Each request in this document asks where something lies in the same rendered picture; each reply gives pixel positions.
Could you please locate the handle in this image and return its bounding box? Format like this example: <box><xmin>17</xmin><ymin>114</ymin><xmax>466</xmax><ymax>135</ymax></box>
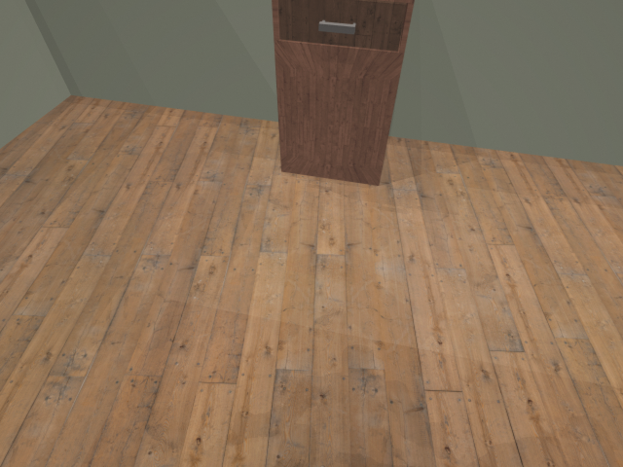
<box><xmin>318</xmin><ymin>20</ymin><xmax>356</xmax><ymax>34</ymax></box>

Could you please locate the drawer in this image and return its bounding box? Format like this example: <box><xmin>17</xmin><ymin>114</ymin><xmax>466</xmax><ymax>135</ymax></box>
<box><xmin>278</xmin><ymin>0</ymin><xmax>407</xmax><ymax>52</ymax></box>

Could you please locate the cabinet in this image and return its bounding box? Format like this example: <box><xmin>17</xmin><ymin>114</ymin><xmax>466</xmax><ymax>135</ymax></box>
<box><xmin>272</xmin><ymin>0</ymin><xmax>415</xmax><ymax>186</ymax></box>

